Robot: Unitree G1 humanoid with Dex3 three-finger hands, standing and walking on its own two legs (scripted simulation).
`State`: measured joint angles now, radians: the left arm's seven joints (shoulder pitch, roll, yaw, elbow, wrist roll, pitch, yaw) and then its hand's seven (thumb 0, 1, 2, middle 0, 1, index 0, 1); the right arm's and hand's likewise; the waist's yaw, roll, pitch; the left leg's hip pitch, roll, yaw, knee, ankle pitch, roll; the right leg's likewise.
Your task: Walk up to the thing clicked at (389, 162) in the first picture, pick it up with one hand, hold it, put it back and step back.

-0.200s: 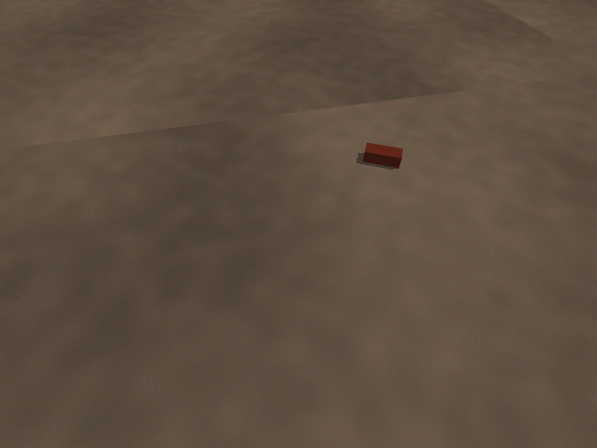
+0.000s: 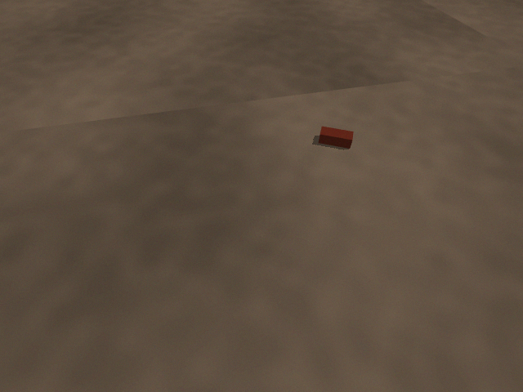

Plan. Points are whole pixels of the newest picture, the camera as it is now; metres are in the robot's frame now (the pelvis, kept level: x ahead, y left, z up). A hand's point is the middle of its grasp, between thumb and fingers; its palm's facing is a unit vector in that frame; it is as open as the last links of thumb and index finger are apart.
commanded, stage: stand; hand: left
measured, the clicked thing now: (335, 137) +1.62 -0.47 -0.75
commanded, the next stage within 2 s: walk up in 0.92 s
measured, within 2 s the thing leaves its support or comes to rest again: neither
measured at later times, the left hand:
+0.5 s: hand out of the picture +0.07 +0.25 -0.16, palm faces -0.03 -0.94 -0.34, open 7.3 cm
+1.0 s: hand out of the picture +0.08 +0.26 -0.15, palm faces -0.06 -0.94 -0.33, open 7.3 cm
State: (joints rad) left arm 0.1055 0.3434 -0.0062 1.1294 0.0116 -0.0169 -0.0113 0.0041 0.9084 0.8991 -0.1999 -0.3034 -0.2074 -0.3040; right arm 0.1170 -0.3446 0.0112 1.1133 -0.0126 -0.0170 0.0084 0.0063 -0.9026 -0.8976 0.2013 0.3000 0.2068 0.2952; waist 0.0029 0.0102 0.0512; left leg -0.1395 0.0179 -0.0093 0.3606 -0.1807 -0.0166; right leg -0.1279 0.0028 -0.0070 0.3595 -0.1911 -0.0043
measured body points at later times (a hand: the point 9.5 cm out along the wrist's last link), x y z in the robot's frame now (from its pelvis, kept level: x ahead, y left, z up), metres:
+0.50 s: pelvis +0.00 +0.00 +0.00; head +0.01 +0.00 +0.45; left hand +0.08 +0.30 -0.13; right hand +0.08 -0.29 -0.13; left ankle +0.01 +0.13 -0.75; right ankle +0.00 -0.12 -0.75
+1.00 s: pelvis +0.01 +0.00 +0.00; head +0.01 +0.00 +0.45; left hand +0.08 +0.31 -0.13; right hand +0.08 -0.30 -0.13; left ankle +0.01 +0.13 -0.75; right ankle +0.00 -0.12 -0.73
